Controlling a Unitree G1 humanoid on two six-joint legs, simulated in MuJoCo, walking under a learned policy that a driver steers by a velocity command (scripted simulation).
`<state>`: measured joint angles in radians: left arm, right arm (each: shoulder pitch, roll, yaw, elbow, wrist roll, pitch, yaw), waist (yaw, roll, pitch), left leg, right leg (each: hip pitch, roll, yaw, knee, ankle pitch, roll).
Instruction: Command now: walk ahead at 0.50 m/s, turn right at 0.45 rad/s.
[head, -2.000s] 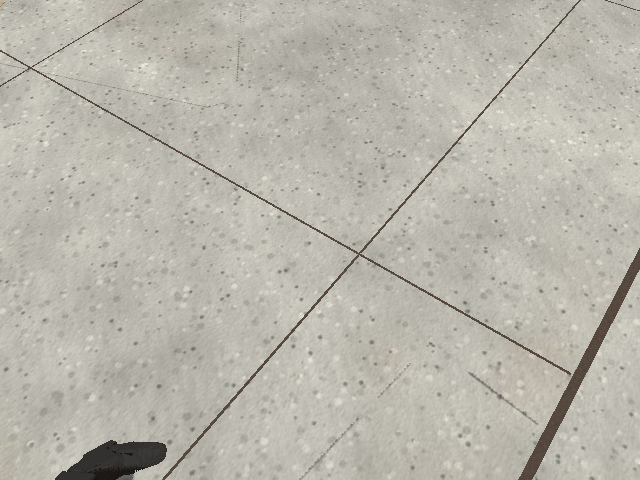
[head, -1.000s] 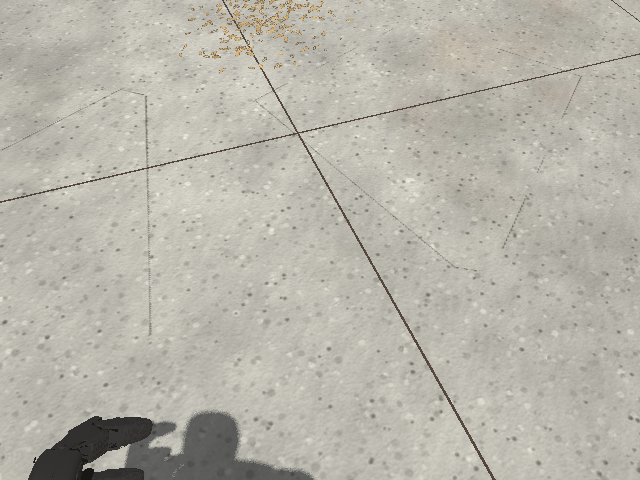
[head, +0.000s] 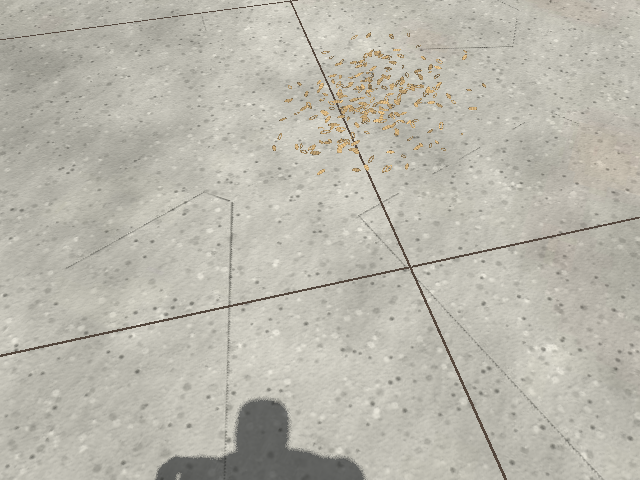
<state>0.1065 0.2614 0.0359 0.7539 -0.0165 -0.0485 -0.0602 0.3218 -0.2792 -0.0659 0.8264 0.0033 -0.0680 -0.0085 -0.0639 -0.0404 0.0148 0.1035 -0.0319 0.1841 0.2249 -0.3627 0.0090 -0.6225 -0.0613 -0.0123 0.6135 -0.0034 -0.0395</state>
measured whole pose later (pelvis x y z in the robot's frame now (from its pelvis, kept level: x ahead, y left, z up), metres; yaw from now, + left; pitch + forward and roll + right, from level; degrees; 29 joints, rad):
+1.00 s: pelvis +0.32 -0.05 +0.00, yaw -36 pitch +1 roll +2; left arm 0.22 0.30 0.07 0.61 0.01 0.06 0.01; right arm 0.10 -0.31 -0.08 0.76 -0.01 0.02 -0.02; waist 0.00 0.03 0.05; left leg -0.44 0.07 0.09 0.80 -0.44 -0.04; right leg -0.33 -0.01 0.00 0.61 -0.30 -0.04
